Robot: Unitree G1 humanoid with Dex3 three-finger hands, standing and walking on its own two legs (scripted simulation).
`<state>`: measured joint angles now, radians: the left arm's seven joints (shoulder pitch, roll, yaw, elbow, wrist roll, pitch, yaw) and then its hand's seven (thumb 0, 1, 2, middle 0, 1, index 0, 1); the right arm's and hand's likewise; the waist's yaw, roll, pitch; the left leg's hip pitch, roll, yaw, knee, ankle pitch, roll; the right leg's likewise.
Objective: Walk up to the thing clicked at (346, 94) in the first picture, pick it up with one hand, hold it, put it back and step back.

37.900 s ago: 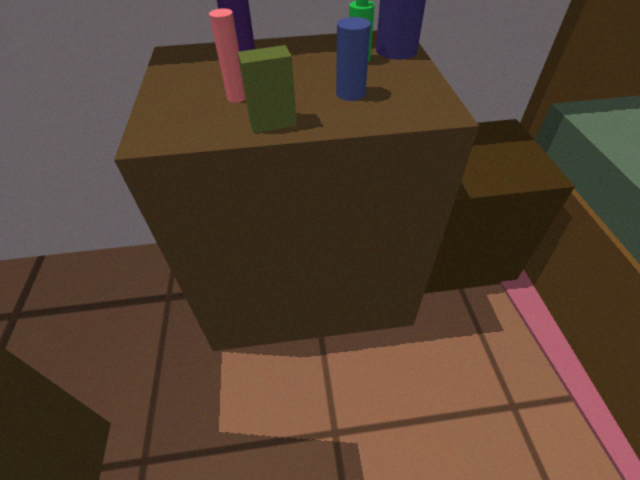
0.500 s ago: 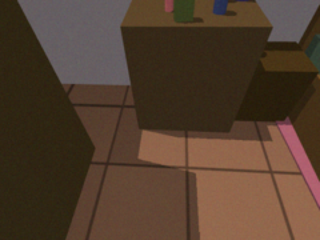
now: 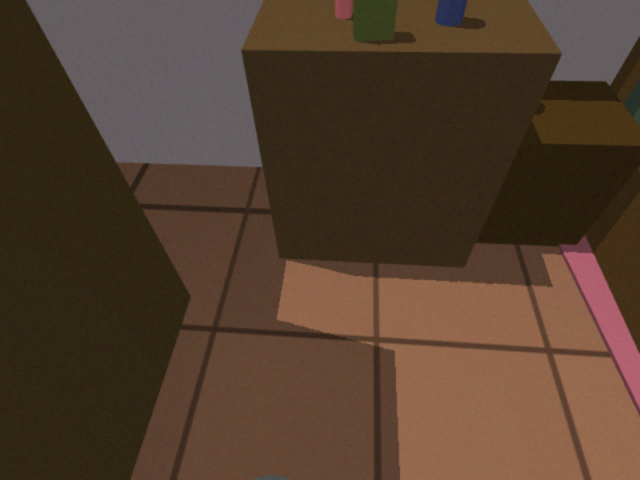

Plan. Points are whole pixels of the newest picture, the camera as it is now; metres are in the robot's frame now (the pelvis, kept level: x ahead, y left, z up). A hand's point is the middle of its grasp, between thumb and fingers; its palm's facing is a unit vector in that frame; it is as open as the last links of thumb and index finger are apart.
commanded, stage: step back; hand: right
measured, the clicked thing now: out of the picture +1.12 -0.25 +0.13
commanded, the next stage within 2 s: stand in 0.30 s
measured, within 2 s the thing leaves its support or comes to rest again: neither
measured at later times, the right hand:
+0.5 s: hand out of the picture +0.13 -0.24 -0.13, palm faces +0.01 +0.94 -0.33, open 7.3 cm
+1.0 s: hand out of the picture +0.08 -0.25 -0.13, palm faces +0.03 +0.94 -0.33, open 7.4 cm
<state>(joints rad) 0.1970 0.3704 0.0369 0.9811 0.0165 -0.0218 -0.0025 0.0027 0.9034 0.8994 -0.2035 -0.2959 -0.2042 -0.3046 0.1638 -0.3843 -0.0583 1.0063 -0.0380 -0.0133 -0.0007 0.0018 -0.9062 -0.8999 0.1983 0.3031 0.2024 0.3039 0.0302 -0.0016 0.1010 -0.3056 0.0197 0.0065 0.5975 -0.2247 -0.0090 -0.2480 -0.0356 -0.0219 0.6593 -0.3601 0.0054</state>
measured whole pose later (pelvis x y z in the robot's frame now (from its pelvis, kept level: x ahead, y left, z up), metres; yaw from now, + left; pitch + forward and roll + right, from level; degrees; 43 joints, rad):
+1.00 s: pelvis +0.02 +0.01 +0.02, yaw -2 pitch -2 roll +0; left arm 0.10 0.35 0.01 1.14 0.01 -0.02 0.00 0.00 0.91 0.90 -0.20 -0.30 -0.20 -0.30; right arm 0.10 -0.35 0.00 1.17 -0.01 -0.01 0.01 0.00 -0.91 -0.90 0.20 0.30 0.20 0.30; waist -0.01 0.00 0.05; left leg -0.15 0.03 0.05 0.33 -0.14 -0.01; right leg -0.08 -0.02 0.01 0.32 -0.21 0.02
